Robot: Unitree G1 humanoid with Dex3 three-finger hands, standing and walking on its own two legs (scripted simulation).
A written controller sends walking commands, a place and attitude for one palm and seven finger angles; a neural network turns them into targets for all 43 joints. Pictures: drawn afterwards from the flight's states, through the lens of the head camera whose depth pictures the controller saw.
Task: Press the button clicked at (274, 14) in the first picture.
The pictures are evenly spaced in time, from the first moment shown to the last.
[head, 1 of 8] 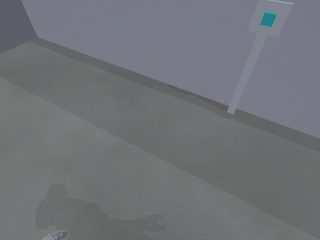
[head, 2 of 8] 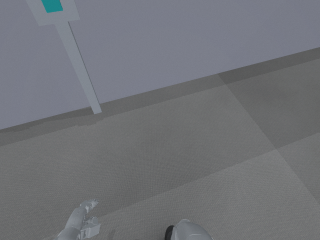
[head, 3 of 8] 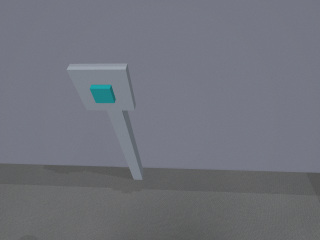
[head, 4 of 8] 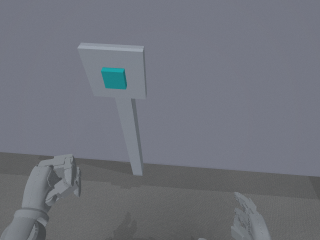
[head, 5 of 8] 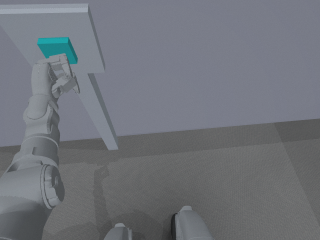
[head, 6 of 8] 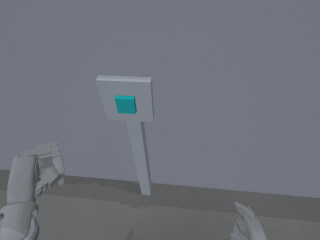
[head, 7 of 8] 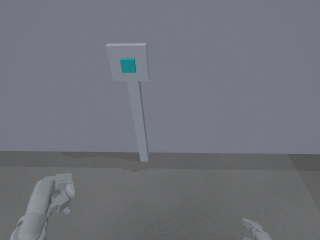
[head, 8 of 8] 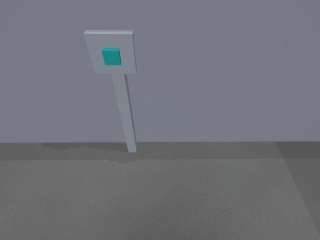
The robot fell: no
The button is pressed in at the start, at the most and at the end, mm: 0 13 0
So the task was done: yes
